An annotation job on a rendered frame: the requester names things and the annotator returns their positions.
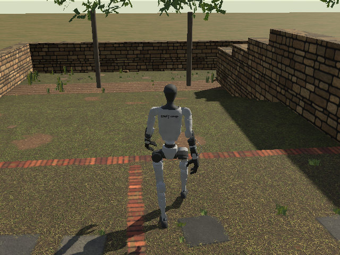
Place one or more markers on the right robot upper arm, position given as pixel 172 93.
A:
pixel 188 121

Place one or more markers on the robot right foot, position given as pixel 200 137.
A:
pixel 184 194

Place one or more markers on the left robot upper arm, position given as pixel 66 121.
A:
pixel 151 120

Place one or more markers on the robot left forearm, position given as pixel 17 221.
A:
pixel 147 138

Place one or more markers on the robot right forearm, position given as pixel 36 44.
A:
pixel 192 146

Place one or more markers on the robot right hand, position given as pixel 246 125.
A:
pixel 196 165

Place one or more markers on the left robot shin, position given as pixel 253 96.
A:
pixel 161 202

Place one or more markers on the robot left hand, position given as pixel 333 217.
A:
pixel 151 143

